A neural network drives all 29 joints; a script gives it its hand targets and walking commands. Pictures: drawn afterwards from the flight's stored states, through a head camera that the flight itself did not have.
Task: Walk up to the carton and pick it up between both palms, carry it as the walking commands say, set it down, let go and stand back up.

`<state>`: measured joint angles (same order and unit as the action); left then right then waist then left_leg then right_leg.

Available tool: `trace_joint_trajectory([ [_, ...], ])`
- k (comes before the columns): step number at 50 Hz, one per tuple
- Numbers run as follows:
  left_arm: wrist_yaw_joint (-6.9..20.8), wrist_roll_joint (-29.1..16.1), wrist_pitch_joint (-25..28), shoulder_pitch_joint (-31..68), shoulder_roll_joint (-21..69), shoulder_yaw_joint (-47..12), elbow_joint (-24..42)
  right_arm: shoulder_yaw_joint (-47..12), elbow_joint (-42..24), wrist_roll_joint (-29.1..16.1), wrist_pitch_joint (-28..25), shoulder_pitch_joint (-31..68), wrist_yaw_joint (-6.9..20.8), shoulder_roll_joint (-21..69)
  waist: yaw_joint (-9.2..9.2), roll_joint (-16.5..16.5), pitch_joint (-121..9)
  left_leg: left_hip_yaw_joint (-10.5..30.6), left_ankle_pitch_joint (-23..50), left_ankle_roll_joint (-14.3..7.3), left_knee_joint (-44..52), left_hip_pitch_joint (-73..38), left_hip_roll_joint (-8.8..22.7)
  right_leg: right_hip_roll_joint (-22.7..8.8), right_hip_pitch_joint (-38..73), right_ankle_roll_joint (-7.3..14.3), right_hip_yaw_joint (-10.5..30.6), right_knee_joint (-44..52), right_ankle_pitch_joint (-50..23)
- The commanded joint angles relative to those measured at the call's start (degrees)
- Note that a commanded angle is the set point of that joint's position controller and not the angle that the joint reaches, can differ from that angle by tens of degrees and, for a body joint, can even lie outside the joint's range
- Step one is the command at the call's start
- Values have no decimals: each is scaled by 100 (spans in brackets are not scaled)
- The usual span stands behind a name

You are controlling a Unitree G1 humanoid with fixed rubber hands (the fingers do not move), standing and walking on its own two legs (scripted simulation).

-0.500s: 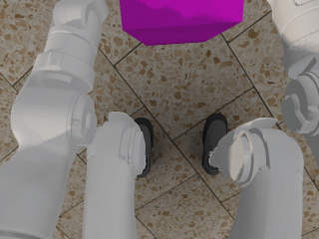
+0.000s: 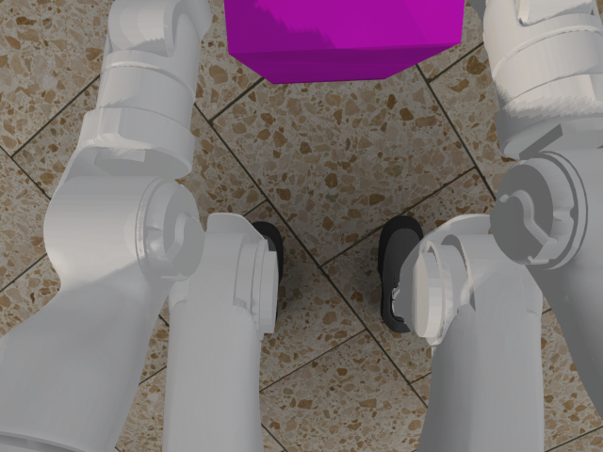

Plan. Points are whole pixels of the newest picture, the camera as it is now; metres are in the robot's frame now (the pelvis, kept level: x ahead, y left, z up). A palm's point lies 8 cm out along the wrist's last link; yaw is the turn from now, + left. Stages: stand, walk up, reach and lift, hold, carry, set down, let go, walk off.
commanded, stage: reach and lift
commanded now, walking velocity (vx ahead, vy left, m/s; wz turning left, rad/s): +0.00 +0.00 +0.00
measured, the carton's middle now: out of the picture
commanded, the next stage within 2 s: none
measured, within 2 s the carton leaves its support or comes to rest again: leaves its support in 0.60 s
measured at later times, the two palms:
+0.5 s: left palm out of the picture +0.56 +0.14 -0.16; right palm out of the picture +0.58 -0.13 -0.16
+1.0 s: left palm out of the picture +0.56 +0.13 -0.08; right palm out of the picture +0.57 -0.12 -0.08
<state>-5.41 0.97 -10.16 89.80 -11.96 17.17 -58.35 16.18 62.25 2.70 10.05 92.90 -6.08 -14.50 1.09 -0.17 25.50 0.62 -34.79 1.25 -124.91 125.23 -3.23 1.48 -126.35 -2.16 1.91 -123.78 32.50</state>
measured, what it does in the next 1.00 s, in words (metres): stands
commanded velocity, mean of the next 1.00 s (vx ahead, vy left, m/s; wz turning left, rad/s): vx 0.00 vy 0.00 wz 0.00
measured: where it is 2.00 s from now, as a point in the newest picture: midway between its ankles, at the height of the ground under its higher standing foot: (330, 294)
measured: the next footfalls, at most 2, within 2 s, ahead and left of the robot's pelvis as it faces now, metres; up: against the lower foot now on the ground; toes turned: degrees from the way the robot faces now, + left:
none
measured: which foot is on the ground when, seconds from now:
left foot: down 0.00-1.00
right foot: down 0.00-1.00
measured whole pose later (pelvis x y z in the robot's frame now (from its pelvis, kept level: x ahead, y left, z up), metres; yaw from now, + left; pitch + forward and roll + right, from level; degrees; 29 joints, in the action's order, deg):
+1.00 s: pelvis +0.01 -0.01 +0.04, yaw +2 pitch +41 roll +1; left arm -6.8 10.5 -19.3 80.4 -4.4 24.7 -45.5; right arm 25.1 46.1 11.8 18.8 81.8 -8.0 -4.7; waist 0.3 1.2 11.5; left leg 1.9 -33.8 2.9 -116.2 123.8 -4.3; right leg 4.0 -125.2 -2.3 3.3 -116.2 32.2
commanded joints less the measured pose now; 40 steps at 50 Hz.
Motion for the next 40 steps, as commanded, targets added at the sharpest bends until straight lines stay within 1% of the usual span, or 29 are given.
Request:
trace_joint_trajectory([
  [1, 1627, -140, -241, 2613, 5347, -1551, 584, -1196, -648, -183, 188, 2396, 1592, 5258, -167, 40, -6561, -345, 1752, 36, 966, -2960, -516, 613, 3013, 108, -569, 708, -1607],
  [3, 1666, -104, -317, 2533, 5393, -1573, 629, -1227, -685, -188, 265, 2294, 1636, 5304, -152, -6, -6508, -375, 1649, 39, 933, -2828, -522, 612, 2991, 130, -551, 708, -1527],
  [4, 1680, -103, -344, 2501, 5386, -1584, 637, -1269, -706, -199, 296, 2256, 1649, 5324, -130, 3, -6498, -385, 1608, 35, 923, -2761, -523, 606, 3016, 136, -537, 704, -1507],
  [9, 1699, -200, -411, 2456, 5486, -1675, 614, -1461, -791, -231, 395, 2225, 1672, 5395, -147, 81, -6428, -401, 1462, 41, 907, -2640, -519, 598, 3046, 152, -522, 705, -1373],
  [13, 1698, -299, -407, 2492, 5564, -1732, 622, -1557, -773, -227, 447, 2137, 1697, 5589, -160, 196, -6369, -426, 1470, 34, 892, -2563, -536, 606, 3106, 155, -518, 698, -1425],
  [19, 1665, -427, -412, 2756, 5665, -1892, 815, -1663, -892, -270, 508, 2227, 1724, 5848, -86, 184, -6696, -478, 1568, 29, 902, -2686, -557, 619, 3290, 168, -506, 691, -1556],
  [23, 1606, -605, -423, 3075, 5830, -2154, 1239, -1819, -1244, -372, 546, 2438, 1718, 6010, -90, 144, -7614, -496, 1935, 42, 894, -3130, -577, 643, 3670, 167, -545, 662, -1905],
  [27, 1506, -821, -448, 3388, 6088, -2504, 1819, -2067, -1791, -555, 577, 2664, 1673, 6204, -108, 49, -8951, -492, 2589, 54, 911, -3785, -609, 684, 4135, 165, -597, 635, -2507],
  [30, 1434, -808, -473, 3481, 6243, -2597, 2012, -2174, -2050, -612, 602, 2734, 1649, 6349, -131, -40, -9398, -431, 3035, 32, 964, -4167, -613, 710, 3923, 159, -621, 684, -2751],
  [32, 1374, -704, -482, 3503, 6354, -2595, 2039, -2152, -2046, -567, 608, 2713, 1644, 6395, -174, -81, -9421, -410, 3125, 49, 1013, -4277, -614, 721, 3618, 178, -648, 753, -2706],
  [33, 1322, -688, -472, 3507, 6416, -2634, 2125, -2180, -2083, -577, 600, 2720, 1613, 6460, -151, -109, -9546, -426, 3153, 76, 1053, -4363, -625, 724, 3637, 170, -663, 792, -2707],
  [34, 1275, -672, -466, 3507, 6415, -2641, 2190, -2216, -2131, -597, 595, 2719, 1577, 6490, -132, -95, -9634, -438, 3154, 84, 1100, -4419, -630, 728, 3698, 151, -674, 840, -2707],
  [36, 1235, -583, -471, 3471, 6333, -2542, 2153, -2201, -2071, -581, 610, 2699, 1520, 6528, -76, 3, -9467, -489, 2897, 67, 1204, -4171, -641, 726, 3826, 131, -642, 969, -2570],
  [40, 1281, -297, -531, 3253, 6249, -2181, 1874, -1927, -1796, -341, 680, 2536, 1458, 6598, 4, 175, -8810, -574, 2267, 42, 1427, -3531, -679, 761, 3902, 124, -553, 1233, -2183],
])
